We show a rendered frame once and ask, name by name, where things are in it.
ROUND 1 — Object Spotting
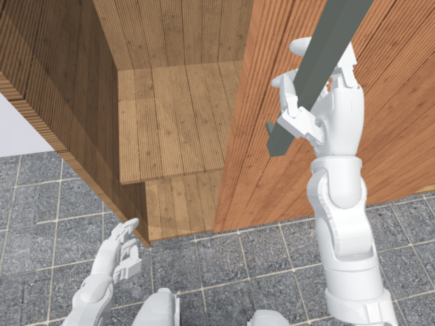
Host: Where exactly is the handle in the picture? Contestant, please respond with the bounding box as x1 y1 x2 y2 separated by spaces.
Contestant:
266 0 374 157

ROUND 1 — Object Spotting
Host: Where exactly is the robot left thigh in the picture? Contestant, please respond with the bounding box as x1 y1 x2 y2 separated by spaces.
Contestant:
132 292 180 326

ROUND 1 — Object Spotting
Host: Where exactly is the robot right thigh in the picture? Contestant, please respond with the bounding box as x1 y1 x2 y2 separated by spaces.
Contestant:
247 310 291 326

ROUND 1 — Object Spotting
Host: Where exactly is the robot left forearm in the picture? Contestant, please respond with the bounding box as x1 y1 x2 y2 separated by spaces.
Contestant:
61 274 114 326

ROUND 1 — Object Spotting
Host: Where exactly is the left robot hand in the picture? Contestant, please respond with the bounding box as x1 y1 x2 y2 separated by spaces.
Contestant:
90 218 142 284

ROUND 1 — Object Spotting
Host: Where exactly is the robot right forearm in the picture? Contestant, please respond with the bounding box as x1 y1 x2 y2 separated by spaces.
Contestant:
307 156 398 326

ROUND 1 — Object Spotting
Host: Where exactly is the right robot hand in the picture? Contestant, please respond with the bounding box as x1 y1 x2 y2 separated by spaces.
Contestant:
271 37 364 158

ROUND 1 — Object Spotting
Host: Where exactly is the robot thigh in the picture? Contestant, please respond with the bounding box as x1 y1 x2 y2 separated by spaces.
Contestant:
132 292 180 326
247 310 291 326

